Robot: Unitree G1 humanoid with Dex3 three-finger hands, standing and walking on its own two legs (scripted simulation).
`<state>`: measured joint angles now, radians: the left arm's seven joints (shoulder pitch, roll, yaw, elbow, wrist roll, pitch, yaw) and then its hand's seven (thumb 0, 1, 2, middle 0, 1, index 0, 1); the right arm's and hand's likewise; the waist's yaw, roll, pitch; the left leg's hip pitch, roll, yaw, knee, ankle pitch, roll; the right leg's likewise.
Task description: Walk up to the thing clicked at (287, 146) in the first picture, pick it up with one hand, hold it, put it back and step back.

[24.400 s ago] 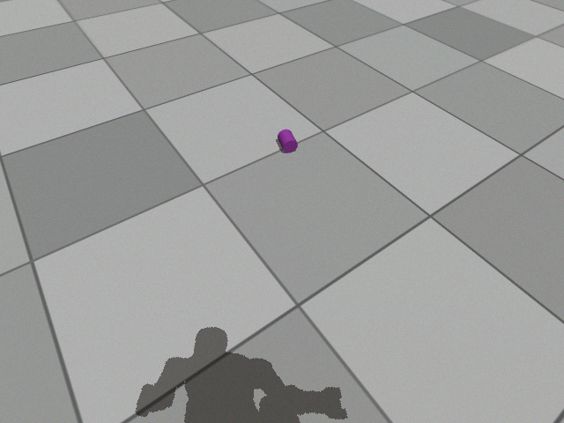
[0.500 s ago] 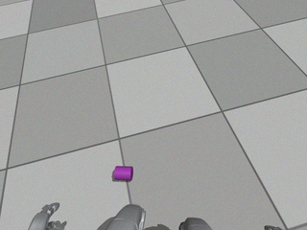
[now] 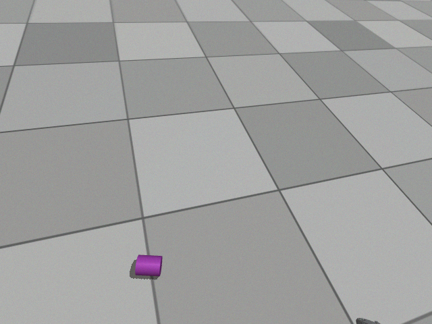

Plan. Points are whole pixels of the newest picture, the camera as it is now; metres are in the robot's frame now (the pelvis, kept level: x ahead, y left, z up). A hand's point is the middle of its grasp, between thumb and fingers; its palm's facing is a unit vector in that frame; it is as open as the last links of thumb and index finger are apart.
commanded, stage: walk up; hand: left
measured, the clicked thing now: (149, 265) +0.48 +0.21 -0.73
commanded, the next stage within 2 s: none
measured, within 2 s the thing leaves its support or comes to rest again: neither
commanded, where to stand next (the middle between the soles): +0.10 -0.04 m, yaw +2 degrees
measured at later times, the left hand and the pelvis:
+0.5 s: hand out of the picture +0.03 +0.24 -0.12, palm faces +0.08 -0.89 -0.45, open 7.4 cm; pelvis +0.02 -0.05 +0.00, yaw +4 degrees
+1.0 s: hand out of the picture +0.05 +0.24 -0.17, palm faces +0.04 -0.91 -0.41, open 7.4 cm; pelvis +0.00 -0.03 -0.02, yaw +3 degrees
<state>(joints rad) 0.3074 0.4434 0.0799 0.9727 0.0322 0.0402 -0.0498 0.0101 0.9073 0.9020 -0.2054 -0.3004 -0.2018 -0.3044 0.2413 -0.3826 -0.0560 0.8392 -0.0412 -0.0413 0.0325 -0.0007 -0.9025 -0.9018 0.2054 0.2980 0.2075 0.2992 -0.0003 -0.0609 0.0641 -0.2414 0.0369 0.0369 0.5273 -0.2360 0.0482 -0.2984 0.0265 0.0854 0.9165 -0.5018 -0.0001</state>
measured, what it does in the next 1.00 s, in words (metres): steps on the spot: right foot, then left foot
